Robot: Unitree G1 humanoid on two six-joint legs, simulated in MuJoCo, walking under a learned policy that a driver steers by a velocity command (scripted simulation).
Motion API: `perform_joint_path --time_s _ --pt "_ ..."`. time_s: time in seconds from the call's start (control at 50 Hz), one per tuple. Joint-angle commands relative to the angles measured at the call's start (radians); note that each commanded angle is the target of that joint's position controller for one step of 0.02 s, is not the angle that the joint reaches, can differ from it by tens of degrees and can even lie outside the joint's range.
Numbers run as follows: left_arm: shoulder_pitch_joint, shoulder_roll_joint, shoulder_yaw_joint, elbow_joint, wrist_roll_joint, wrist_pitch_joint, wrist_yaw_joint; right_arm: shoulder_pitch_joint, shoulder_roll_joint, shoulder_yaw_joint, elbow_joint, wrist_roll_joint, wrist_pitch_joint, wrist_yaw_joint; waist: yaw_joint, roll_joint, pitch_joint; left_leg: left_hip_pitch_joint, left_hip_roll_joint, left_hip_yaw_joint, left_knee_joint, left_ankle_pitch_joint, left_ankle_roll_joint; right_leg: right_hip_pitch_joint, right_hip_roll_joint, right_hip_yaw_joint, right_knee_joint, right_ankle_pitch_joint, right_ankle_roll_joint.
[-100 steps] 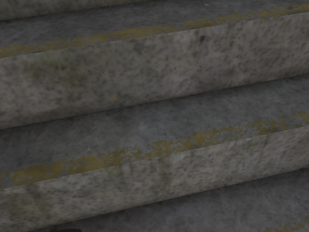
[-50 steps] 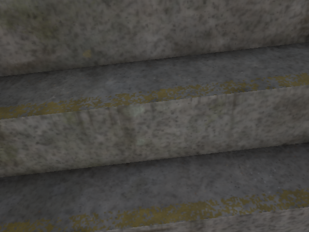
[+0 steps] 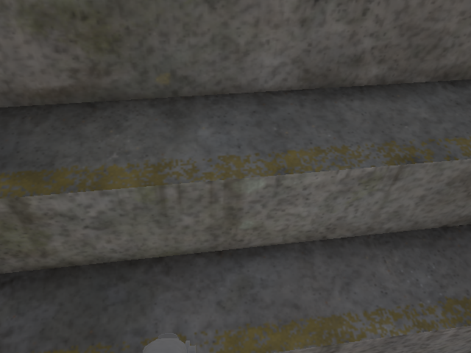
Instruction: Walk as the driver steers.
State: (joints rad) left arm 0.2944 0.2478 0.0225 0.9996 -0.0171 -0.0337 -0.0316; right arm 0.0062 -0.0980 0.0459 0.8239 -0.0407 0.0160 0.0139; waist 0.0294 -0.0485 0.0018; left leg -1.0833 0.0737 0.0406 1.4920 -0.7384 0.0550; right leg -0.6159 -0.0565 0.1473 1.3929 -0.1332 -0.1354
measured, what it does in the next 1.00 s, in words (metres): goes down, backwards: right foot 0.27 m lower, then left foot 0.05 m lower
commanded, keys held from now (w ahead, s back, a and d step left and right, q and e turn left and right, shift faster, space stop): w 1.00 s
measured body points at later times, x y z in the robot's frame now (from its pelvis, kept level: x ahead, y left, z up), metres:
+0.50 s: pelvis -0.13 +0.04 -0.10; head -0.16 +0.00 +0.34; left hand -0.15 +0.24 -0.23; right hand +0.11 -0.05 -0.19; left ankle -0.12 +0.19 -0.50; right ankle -0.05 +0.00 -0.81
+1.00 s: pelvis -0.30 +0.05 -0.22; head -0.29 +0.04 +0.23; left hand -0.33 +0.31 -0.34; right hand +0.00 -0.08 -0.26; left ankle -0.29 +0.19 -0.84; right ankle -0.32 -0.06 -0.94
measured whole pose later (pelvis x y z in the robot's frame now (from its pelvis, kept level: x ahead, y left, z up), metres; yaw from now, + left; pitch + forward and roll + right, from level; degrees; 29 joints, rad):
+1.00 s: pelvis -0.30 +0.05 -0.22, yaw +0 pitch +4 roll +2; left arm 0.48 0.26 0.02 0.71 0.00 0.01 0.00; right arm -0.04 -0.16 0.05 0.55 -0.02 -0.04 0.01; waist 0.19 -0.04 -0.04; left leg -0.72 0.06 0.06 1.33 -0.87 0.03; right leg -0.40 -0.11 -0.09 0.73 0.11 -0.08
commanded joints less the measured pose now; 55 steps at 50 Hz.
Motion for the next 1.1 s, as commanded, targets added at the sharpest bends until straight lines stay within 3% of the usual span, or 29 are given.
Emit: perform_joint_path --time_s 0.02,0.14,0.2,0.24,0.28,0.32,0.34,0.36,0.38,0.4,0.48,0.56,0.6,0.66,0.68,0.7,0.72,0.74,0.76,0.78,0.82,0.84,0.86,0.94,0.98,1.02,1.04,1.06,1.1 --pt "-0.015 -0.089 -0.037 -0.215 0.011 -0.004 0.011 -0.139 -0.074 -0.041 -0.005 -0.030 0.013 -0.006 0.163 0.282 -0.205 0.201 0.076 -0.285 -0.637 -0.449 -0.004 -0.176 0.109 -0.101 0.465 -0.062 0.065" --pt "0.288 0.009 -0.012 -0.155 0.038 0.062 0.074 -0.358 -0.092 -0.031 -0.143 -0.037 -0.046 -0.026 0.293 0.225 -0.053 -0.164 0.131 -0.063 -0.634 -0.285 -0.004 0.151 0.111 -0.266 0.278 0.083 0.082" --pt "0.531 0.026 -0.015 -0.076 0.096 0.084 0.070 -0.522 -0.074 -0.015 -0.273 0.020 -0.066 -0.052 0.362 0.111 0.028 -0.291 0.050 0.128 -0.356 -0.017 -0.139 0.389 0.047 -0.304 -0.473 0.169 -0.050" --pt "0.294 -0.098 -0.053 -0.095 0.123 0.074 0.039 -0.352 0.056 0.029 -0.281 0.122 -0.046 -0.065 0.154 -0.307 0.002 -0.161 0.021 0.193 0.512 0.115 -0.065 0.260 -0.055 -0.315 -0.814 0.466 -0.104" --pt "0.124 -0.155 -0.099 -0.122 0.049 0.075 0.014 -0.145 0.157 0.056 -0.329 0.124 -0.066 -0.082 -0.052 -0.139 0.012 -0.348 -0.027 -0.068 1.051 0.148 -0.050 0.322 -0.145 -0.163 -0.994 0.428 -0.037" --pt "0.199 -0.077 -0.075 -0.174 0.106 0.059 0.016 -0.164 0.275 0.106 -0.351 0.089 -0.099 -0.015 -0.060 0.127 0.043 -0.504 -0.125 -0.252 1.332 0.413 -0.013 0.210 -0.097 0.070 -0.898 0.029 0.175" --pt "0.257 0.011 -0.034 -0.165 0.101 0.029 0.013 -0.076 0.229 0.104 -0.331 0.057 -0.127 0.021 -0.093 0.140 0.023 -0.574 -0.078 -0.198 1.308 0.604 -0.024 0.254 -0.178 0.180 -0.917 -0.044 0.201" --pt "0.143 0.231 0.021 -0.213 0.094 0.000 0.039 -0.084 0.151 0.103 -0.317 0.090 -0.110 0.020 -0.109 0.024 -0.017 -0.682 -0.010 -0.169 1.178 0.656 -0.079 0.305 -0.384 0.625 -1.203 -0.660 0.011" --pt "0.090 0.125 0.010 -0.208 0.138 -0.040 0.058 -0.316 -0.059 0.039 -0.326 0.079 -0.083 -0.026 0.020 0.124 0.089 -0.587 -0.004 -0.183 1.038 0.763 -0.119 0.100 -0.418 0.932 -1.361 -0.933 -0.044" --pt "0.106 0.031 -0.024 -0.199 0.153 -0.049 0.071 -0.437 -0.122 -0.011 -0.338 0.065 -0.043 -0.068 0.071 0.168 0.062 -0.455 -0.016 -0.184 0.955 0.793 -0.144 0.071 -0.370 0.928 -1.368 -0.944 -0.024" --pt "0.044 0.041 -0.033 -0.282 0.066 -0.010 0.142 -0.240 -0.068 -0.056 -0.176 0.056 0.037 -0.117 0.072 -0.003 -0.119 -0.031 -0.028 -0.004 0.585 0.847 -0.206 0.160 -0.169 0.383 -1.112 -0.650 0.027" --pt "0.024 0.026 0.004 -0.329 0.037 0.003 0.155 -0.092 -0.065 -0.055 -0.072 0.039 0.020 -0.103 0.029 -0.175 -0.114 0.376 -0.101 0.126 -0.195 0.610 -0.107 0.150 -0.050 0.084 -1.166 -0.526 0.105" --pt "-0.017 -0.021 0.001 -0.347 0.057 0.005 0.159 -0.028 -0.078 -0.060 -0.062 0.026 0.019 -0.078 0.004 -0.297 -0.074 0.427 -0.099 0.088 -0.515 0.688 -0.044 0.245 -0.041 0.091 -1.087 -0.525 0.113" --pt "-0.083 -0.030 0.002 -0.427 0.014 0.007 0.133 0.137 -0.069 -0.032 -0.015 -0.050 0.015 -0.037 0.007 -0.191 -0.124 0.678 -0.089 0.123 -1.040 0.893 0.065 0.195 0.076 0.003 -0.819 -0.467 0.164" --pt "-0.183 -0.090 -0.011 -0.463 0.013 0.017 0.121 0.299 -0.028 -0.016 -0.016 -0.102 -0.016 -0.008 -0.098 0.098 -0.092 0.834 -0.028 0.057 -1.130 1.080 0.167 -0.020 0.325 -0.268 -0.302 -0.421 0.288" --pt "-0.031 -0.128 -0.010 -0.447 -0.023 0.030 0.112 0.059 -0.074 -0.022 -0.092 -0.086 -0.064 0.020 0.057 0.570 -0.098 0.722 0.158 -0.147 -0.943 1.518 0.187 -0.223 0.321 -0.150 0.559 -0.543 0.203" --pt "0.235 -0.102 0.005 -0.419 -0.036 0.034 0.103 -0.206 -0.077 0.005 -0.193 -0.084 -0.085 0.019 0.292 0.429 -0.123 0.684 0.163 -0.134 -0.819 1.388 0.103 -0.355 0.226 0.080 0.858 -0.547 0.152" --pt "0.404 0.017 0.017 -0.354 -0.025 0.048 0.092 -0.306 -0.087 -0.009 -0.260 -0.012 -0.086 0.025 0.379 0.221 -0.110 0.599 0.163 -0.182 -0.762 1.028 0.068 -0.260 0.131 0.129 0.678 -0.440 0.168" --pt "0.315 0.095 0.015 -0.354 0.043 0.051 0.056 -0.078 -0.083 -0.021 -0.268 0.084 -0.093 0.008 0.238 -0.075 -0.109 0.813 0.162 -0.224 -0.800 0.661 0.064 -0.401 0.061 0.097 0.410 -0.296 0.167" --pt "0.156 0.085 0.003 -0.410 0.058 0.033 0.037 0.057 -0.184 -0.036 -0.258 0.075 -0.097 -0.008 0.159 -0.088 -0.124 1.018 0.171 -0.242 -0.834 0.671 0.113 -0.507 0.053 0.010 0.251 -0.243 0.182" --pt "-0.065 0.048 -0.019 -0.468 0.031 0.027 0.009 0.207 -0.231 -0.052 -0.261 -0.001 -0.093 -0.052 0.050 0.047 -0.186 1.104 0.147 -0.200 -0.822 0.686 0.130 -0.509 0.038 -0.122 0.246 -0.213 0.229" --pt "-0.067 0.057 -0.020 -0.464 0.023 0.036 0.005 0.187 -0.243 -0.055 -0.280 -0.036 -0.087 -0.064 0.065 0.080 -0.232 1.057 0.128 -0.166 -0.801 0.697 0.122 -0.416 0.058 -0.215 0.275 -0.120 0.260" --pt "0.126 0.112 0.004 -0.445 -0.013 0.049 0.014 0.007 -0.296 -0.068 -0.323 -0.017 -0.100 -0.060 0.203 0.223 -0.282 0.850 0.206 -0.261 -0.741 0.660 0.122 -0.181 -0.006 -0.106 0.265 0.046 0.230" --pt "0.521 0.025 -0.005 -0.277 -0.003 0.051 0.046 -0.254 -0.132 -0.011 -0.377 -0.003 -0.098 -0.004 0.326 0.239 -0.261 0.457 0.107 -0.045 -0.370 0.423 0.011 0.329 -0.025 -0.257 -0.532 0.102 0.093" --pt "0.441 -0.117 -0.030 -0.161 0.022 0.056 0.025 -0.174 -0.026 0.023 -0.380 0.028 -0.079 0.011 0.210 0.020 -0.091 0.324 -0.031 0.146 -0.025 0.098 -0.050 0.415 -0.013 -0.357 -0.970 0.341 -0.006" --pt "0.246 -0.197 -0.086 -0.165 0.075 0.040 0.005 -0.176 0.106 0.048 -0.444 0.107 -0.055 0.031 0.051 -0.075 0.135 0.171 -0.129 0.132 0.725 -0.039 -0.060 0.239 -0.154 -0.179 -1.335 0.664 -0.034" --pt "0.135 -0.195 -0.102 -0.193 0.080 0.025 -0.002 -0.077 0.106 0.045 -0.430 0.112 -0.050 0.030 -0.033 0.011 0.135 0.069 -0.192 0.084 0.990 -0.068 -0.065 0.297 -0.161 -0.123 -1.407 0.728 0.008" --pt "0.175 -0.063 -0.075 -0.218 0.121 -0.007 -0.006 0.045 0.112 0.040 -0.431 0.087 -0.064 0.049 -0.094 0.039 -0.042 -0.078 -0.237 -0.011 1.098 0.008 -0.086 0.549 -0.140 -0.044 -0.883 1.065 0.074" --pt "0.030 0.322 0.044 -0.278 0.045 -0.025 0.081 0.342 -0.123 -0.020 -0.413 0.128 -0.067 0.019 -0.282 -0.232 -0.231 0.099 0.011 -0.222 0.859 0.330 -0.140 0.503 -0.412 0.204 -1.014 0.437 -0.043"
